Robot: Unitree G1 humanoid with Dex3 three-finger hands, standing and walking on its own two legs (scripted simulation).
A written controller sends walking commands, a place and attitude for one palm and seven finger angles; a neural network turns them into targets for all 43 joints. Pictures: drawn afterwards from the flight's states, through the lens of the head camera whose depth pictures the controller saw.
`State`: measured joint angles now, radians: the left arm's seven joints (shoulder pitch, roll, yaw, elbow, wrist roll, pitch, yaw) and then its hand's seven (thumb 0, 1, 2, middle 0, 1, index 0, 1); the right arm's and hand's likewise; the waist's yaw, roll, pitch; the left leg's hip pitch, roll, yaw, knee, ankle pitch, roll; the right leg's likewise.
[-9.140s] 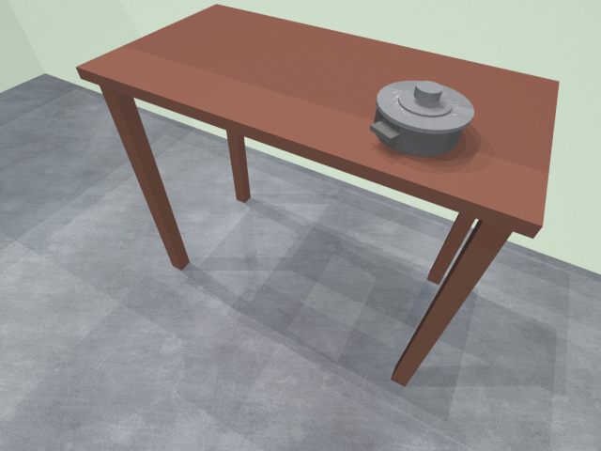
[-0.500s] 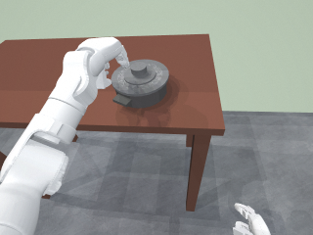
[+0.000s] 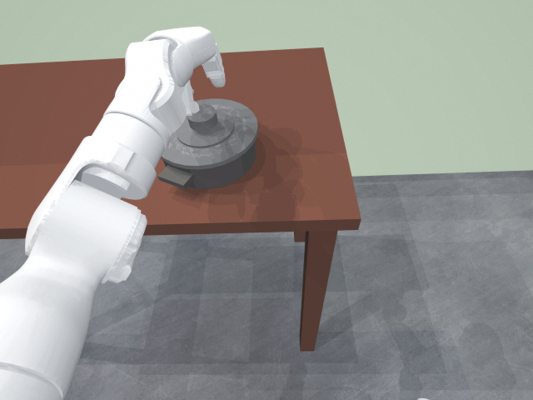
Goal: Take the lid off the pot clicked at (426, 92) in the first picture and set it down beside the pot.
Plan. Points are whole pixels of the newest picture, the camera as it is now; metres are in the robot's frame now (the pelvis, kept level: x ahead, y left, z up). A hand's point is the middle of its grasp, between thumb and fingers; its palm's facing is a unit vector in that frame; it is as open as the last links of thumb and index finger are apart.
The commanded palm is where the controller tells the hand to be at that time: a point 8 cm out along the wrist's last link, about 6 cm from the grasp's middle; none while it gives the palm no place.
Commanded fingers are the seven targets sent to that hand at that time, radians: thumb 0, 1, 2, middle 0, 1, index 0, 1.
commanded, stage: move the open hand above the knob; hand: left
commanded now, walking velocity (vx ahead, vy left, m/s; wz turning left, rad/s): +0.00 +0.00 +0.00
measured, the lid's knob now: (202, 117) +0.52 +0.10 +0.15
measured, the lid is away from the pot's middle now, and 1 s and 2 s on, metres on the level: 0.00 0.00 0.01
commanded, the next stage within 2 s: lower the open fingers around the knob in 0.72 s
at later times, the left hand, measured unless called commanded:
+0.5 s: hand (185, 89) +0.49 +0.10 +0.23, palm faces -0.28 -0.05 -0.96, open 9.8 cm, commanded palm +0.48 +0.11 +0.29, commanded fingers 0.00 -0.34 1.63 -0.88 -0.08 -0.88 -0.08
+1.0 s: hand (192, 93) +0.49 +0.09 +0.22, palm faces -0.34 -0.08 -0.94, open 9.8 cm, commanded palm +0.48 +0.10 +0.27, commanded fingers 0.00 -0.34 1.63 -0.88 -0.08 -0.88 -0.08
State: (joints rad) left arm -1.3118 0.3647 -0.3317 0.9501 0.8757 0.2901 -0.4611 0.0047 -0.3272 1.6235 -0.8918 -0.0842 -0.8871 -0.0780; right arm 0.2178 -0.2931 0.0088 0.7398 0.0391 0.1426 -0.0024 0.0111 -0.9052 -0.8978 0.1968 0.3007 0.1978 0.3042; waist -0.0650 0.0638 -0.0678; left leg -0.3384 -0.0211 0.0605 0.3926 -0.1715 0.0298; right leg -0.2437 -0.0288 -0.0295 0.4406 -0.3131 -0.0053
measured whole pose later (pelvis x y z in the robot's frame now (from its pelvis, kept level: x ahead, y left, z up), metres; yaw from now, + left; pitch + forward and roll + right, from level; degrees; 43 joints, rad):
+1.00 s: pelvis +0.00 +0.00 +0.00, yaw +0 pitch +9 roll +1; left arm -1.44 0.33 -0.33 1.18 0.89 0.36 -0.48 0.00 -0.33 1.62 -0.89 -0.08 -0.89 -0.08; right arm 0.25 -0.28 0.01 0.78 0.04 0.11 -0.02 0.01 -0.90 -0.90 0.20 0.30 0.20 0.30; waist -0.10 0.06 -0.09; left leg -0.39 -0.02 0.07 0.41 -0.17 0.04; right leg -0.29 -0.03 -0.02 0.45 -0.31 0.00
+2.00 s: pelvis +0.00 +0.00 +0.00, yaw +0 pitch +10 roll +1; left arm -1.36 0.32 -0.37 1.17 0.87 0.34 -0.46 0.00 -0.32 1.62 -0.84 -0.07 -0.88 -0.08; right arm 0.26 -0.28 0.00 0.79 0.04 0.13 -0.02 0.01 -0.90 -0.90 0.20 0.30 0.20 0.30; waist -0.11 0.05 -0.10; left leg -0.42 -0.01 0.06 0.45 -0.20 0.02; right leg -0.33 -0.02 -0.02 0.50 -0.34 -0.01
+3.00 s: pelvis +0.00 +0.00 +0.00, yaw -1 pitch +9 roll +1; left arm -1.34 0.34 -0.33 1.15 0.87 0.32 -0.46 0.00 0.26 0.73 -0.55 -1.00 -0.67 -1.05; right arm 0.25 -0.28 0.00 0.78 0.04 0.15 -0.03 0.01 -0.90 -0.90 0.20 0.30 0.20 0.30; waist -0.11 0.05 -0.10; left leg -0.42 -0.01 0.06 0.46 -0.21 0.03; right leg -0.32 -0.02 -0.02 0.49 -0.34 -0.01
